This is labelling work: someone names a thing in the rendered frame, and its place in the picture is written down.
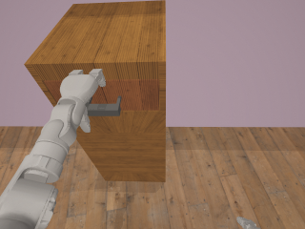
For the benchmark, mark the cabinet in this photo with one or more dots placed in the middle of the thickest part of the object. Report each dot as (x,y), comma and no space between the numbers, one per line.
(127,40)

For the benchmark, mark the drawer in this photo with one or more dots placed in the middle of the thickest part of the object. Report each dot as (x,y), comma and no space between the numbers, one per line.
(136,94)

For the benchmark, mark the left robot upper arm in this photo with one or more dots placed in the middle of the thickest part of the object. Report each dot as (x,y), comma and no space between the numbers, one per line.
(29,205)

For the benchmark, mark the robot left forearm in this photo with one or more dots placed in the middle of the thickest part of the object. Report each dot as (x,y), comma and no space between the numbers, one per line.
(45,161)

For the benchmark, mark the handle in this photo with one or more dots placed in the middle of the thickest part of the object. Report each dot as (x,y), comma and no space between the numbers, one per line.
(104,109)

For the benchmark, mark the left robot hand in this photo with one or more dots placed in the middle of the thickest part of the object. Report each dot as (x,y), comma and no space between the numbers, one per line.
(83,87)

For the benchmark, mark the right robot hand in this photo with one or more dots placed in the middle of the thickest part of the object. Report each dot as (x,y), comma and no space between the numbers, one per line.
(246,223)

